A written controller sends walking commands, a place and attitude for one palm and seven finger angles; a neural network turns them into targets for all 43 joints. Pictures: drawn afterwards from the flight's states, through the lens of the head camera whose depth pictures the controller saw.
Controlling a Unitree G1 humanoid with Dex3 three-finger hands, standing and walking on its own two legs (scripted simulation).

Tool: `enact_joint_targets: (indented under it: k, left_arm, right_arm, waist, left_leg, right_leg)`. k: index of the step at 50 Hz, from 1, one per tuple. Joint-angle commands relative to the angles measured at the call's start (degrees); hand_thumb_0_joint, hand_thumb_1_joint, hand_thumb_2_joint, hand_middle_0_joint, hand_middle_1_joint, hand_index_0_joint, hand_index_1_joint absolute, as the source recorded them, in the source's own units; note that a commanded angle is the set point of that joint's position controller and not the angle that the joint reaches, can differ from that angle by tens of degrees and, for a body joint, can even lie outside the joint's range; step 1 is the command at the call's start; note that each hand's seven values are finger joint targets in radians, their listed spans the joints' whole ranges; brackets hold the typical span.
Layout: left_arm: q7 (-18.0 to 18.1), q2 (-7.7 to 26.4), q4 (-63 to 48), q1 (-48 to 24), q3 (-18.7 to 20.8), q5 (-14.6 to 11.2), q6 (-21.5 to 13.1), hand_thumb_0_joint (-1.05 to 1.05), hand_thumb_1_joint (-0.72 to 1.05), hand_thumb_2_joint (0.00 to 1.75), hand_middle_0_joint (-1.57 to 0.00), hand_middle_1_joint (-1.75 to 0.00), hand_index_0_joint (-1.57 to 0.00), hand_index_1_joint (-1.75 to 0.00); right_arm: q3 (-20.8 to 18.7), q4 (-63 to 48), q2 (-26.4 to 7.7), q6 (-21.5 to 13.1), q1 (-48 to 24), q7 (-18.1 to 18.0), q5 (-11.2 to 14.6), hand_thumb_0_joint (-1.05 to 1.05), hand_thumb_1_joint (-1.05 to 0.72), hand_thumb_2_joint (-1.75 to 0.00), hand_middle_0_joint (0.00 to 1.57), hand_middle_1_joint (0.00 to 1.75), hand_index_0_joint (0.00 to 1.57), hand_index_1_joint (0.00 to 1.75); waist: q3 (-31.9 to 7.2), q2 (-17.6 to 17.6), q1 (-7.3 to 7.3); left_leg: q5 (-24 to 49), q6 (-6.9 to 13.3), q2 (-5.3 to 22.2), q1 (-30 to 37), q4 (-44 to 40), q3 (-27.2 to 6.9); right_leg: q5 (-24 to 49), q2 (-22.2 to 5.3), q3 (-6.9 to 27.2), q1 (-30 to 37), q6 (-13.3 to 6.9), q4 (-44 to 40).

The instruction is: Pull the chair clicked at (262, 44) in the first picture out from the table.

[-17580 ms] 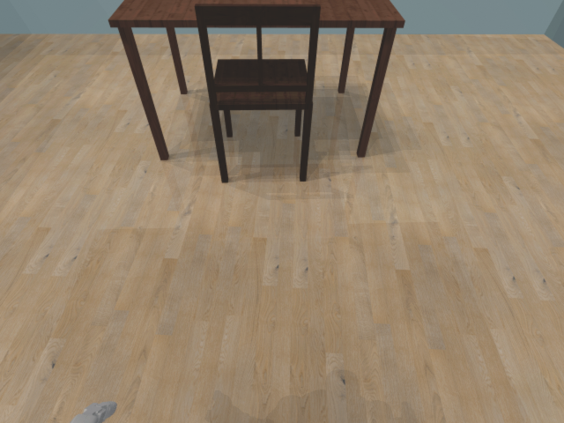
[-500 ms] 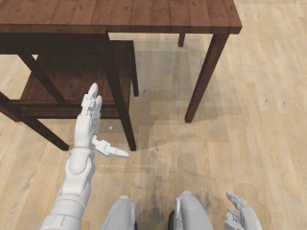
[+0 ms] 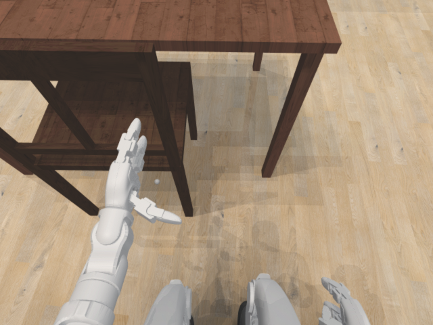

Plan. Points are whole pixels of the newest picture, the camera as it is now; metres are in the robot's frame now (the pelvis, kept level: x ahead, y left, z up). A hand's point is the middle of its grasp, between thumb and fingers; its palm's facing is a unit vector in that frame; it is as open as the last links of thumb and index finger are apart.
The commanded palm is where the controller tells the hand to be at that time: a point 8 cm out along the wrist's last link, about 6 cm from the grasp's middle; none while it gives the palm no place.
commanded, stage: aim the fingers beside a spindle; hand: left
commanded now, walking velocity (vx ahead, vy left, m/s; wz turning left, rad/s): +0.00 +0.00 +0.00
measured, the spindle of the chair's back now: (68, 117) +0.53 +0.33 +0.00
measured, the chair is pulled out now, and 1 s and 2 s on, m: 0.00 0.00 0.00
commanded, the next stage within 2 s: push the fingers through the gap in 0.88 s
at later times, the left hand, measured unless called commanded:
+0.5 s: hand (161, 184) +0.36 +0.11 +0.02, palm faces -0.07 -1.00 +0.00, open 16.9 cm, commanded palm +0.35 +0.17 +0.03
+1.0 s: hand (160, 177) +0.38 +0.11 +0.01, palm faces -0.05 -1.00 -0.02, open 16.9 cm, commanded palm +0.36 +0.17 +0.02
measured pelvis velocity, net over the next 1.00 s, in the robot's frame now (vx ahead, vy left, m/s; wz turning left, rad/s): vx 0.00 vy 0.01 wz -0.01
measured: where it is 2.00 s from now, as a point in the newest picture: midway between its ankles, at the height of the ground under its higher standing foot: outside the picture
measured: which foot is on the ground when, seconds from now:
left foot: down 0.00-1.00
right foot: down 0.00-1.00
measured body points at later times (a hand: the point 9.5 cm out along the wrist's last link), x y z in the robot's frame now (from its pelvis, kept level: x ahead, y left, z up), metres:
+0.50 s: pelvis +0.00 +0.01 +0.00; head +0.12 +0.01 +0.43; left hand +0.36 +0.16 +0.02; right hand +0.14 -0.24 -0.12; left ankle +0.01 +0.12 -0.62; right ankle +0.05 -0.11 -0.62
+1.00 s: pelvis +0.00 +0.01 +0.00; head +0.12 +0.01 +0.43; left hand +0.37 +0.17 +0.01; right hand +0.14 -0.24 -0.12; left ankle +0.01 +0.12 -0.62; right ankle +0.05 -0.11 -0.62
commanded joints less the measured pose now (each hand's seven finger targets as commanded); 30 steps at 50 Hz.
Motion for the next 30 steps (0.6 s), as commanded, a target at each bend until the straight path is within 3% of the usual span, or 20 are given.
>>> enact_joint_targets:
  k: [1,2,3,7,12,15,19,21,22,26,27,30]
  left_arm:
    - [0.02,4.83,-10.81,-12.65,1.95,0.3,-3.16,0.0,-0.5,0.3,-0.06,-0.08,-0.06,-0.08]
    - [0.6,6.39,-13.16,-12.94,3.49,0.48,-3.94,0.0,-0.5,0.3,-0.06,-0.08,-0.06,-0.08]
    - [1.26,6.58,-15.38,-13.91,3.55,0.66,-4.81,0.0,-0.5,0.3,-0.06,-0.08,-0.06,-0.08]
    - [3.41,7.89,-19.72,-12.76,4.75,1.38,-6.61,0.0,-0.5,0.3,-0.06,-0.08,-0.06,-0.08]
    - [1.94,3.08,-9.52,-9.35,0.38,1.87,-3.09,0.0,-0.5,0.3,-0.06,-0.08,-0.06,-0.08]
    - [0.4,2.03,-6.97,-12.28,-0.74,1.32,-1.86,0.0,-0.5,0.3,-0.06,-0.08,-0.06,-0.08]
    - [0.48,1.71,-15.2,-15.26,-1.46,0.41,-3.91,0.0,-0.5,0.3,-0.06,-0.08,-0.06,-0.08]
    - [1.92,5.15,-19.14,-17.0,0.96,0.62,-5.29,0.0,-0.5,0.3,-0.06,-0.08,-0.06,-0.08]
    - [2.58,4.97,-20.24,-17.18,0.72,0.9,-5.7,0.0,-0.5,0.3,-0.06,-0.08,-0.06,-0.08]
    - [4.8,7.04,-13.07,-15.06,3.46,2.57,-4.7,0.0,-0.5,0.3,-0.06,-0.08,-0.06,-0.08]
    - [4.75,6.1,-10.07,-14.3,3.12,3.05,-4.09,0.0,-0.5,0.3,-0.06,-0.08,-0.06,-0.08]
    - [3.58,5.16,-6.08,-13.75,2.97,2.52,-2.22,0.0,-0.5,0.3,-0.06,-0.08,-0.06,-0.08]
  right_arm:
    - [-3.51,-7.38,-7.78,-2.48,1.44,-0.84,0.0,0.0,-0.9,-0.9,0.2,0.3,0.2,0.3]
    - [-3.47,-7.75,-7.57,-2.41,1.41,-0.79,-0.16,0.0,-0.9,-0.9,0.2,0.3,0.2,0.3]
    - [-3.45,-7.84,-7.18,-2.4,1.3,-0.71,-0.33,0.0,-0.9,-0.9,0.2,0.3,0.2,0.3]
    - [-3.54,-8.08,-6.67,-2.5,1.35,-0.53,-0.82,0.0,-0.9,-0.9,0.2,0.3,0.2,0.3]
    - [-3.18,-7.41,-7.29,-1.88,1.41,-0.17,-0.29,0.0,-0.9,-0.9,0.2,0.3,0.2,0.3]
    - [-3.15,-7.45,-7.95,-1.72,1.34,-0.42,0.15,0.0,-0.9,-0.9,0.2,0.3,0.2,0.3]
    - [-3.63,-8.25,-7.64,-2.28,1.23,-0.54,-0.18,0.0,-0.9,-0.9,0.2,0.3,0.2,0.3]
    - [-3.6,-8.08,-7.73,-2.52,1.33,-0.74,-0.49,0.0,-0.9,-0.9,0.2,0.3,0.2,0.3]
    - [-3.57,-7.92,-7.37,-2.53,1.34,-0.68,-0.64,0.0,-0.9,-0.9,0.2,0.3,0.2,0.3]
    - [-3.08,-7.19,-7.18,-2.01,1.19,-0.65,-0.79,0.0,-0.9,-0.9,0.2,0.3,0.2,0.3]
    - [-2.98,-6.99,-7.08,-1.74,1.03,-0.63,-0.68,0.0,-0.9,-0.9,0.2,0.3,0.2,0.3]
    - [-2.78,-7.33,-7.45,-1.24,1.12,-0.48,-0.37,0.0,-0.9,-0.9,0.2,0.3,0.2,0.3]
  waist:
    - [-21.02,-2.38,-1.12]
    - [-23.37,-0.18,-0.01]
    - [-24.87,0.87,0.07]
    - [-27.85,0.74,0.43]
    - [-19.25,-2.95,-1.96]
    - [-16.72,-4.1,-2.56]
    - [-25.15,0.5,-1.32]
    - [-27.62,2.33,-0.74]
    - [-28.51,1.63,-0.88]
    - [-21.85,-2.37,-1.42]
    - [-20.08,-2.74,-1.69]
    - [-18.78,-3.34,-1.53]
  left_leg:
    - [13.15,0.95,-1.99,6.42,-8.76,-1.41]
    - [14.78,0.77,-2.08,7.73,-9.07,-1.25]
    - [16.67,0.69,-2.01,9.38,-9.09,-1.31]
    - [20.18,0.54,-1.72,11.69,-9.19,-1.69]
    - [13.63,0.7,-1.64,7.26,-9.7,-1.66]
    - [9.8,0.74,-1.81,5.74,-9.92,-2.15]
    - [15.69,0.52,-1.62,11.98,-9.46,-2.49]
    - [18.59,0.26,-1.49,14.0,-9.37,-2.97]
    - [19.05,0.38,-1.5,14.4,-9.22,-2.83]
    - [14.62,0.71,-1.68,8.5,-9.51,-2.69]
    - [13.1,0.69,-1.67,7.54,-9.58,-2.41]
    - [10.45,0.67,-2.02,5.27,-9.87,-1.94]
  right_leg:
    - [11.59,1.85,5.02,18.89,0.56,-9.49]
    - [13.14,1.78,5.13,19.98,0.37,-8.87]
    - [15.07,1.77,4.99,20.38,0.33,-8.3]
    - [18.17,1.98,4.83,21.95,0.46,-7.37]
    - [12.27,2.27,4.21,18.35,0.73,-9.45]
    - [7.71,2.19,4.08,16.19,0.64,-10.19]
    - [12.09,2.05,3.73,16.65,0.25,-8.47]
    - [13.89,2.09,3.58,17.1,0.1,-7.38]
    - [14.49,2.06,3.89,17.82,0.34,-7.61]
    - [11.41,2.23,3.92,17.71,0.6,-8.32]
    - [10.36,2.28,4.0,16.94,0.7,-8.64]
    - [8.25,2.17,4.28,17.41,0.64,-9.47]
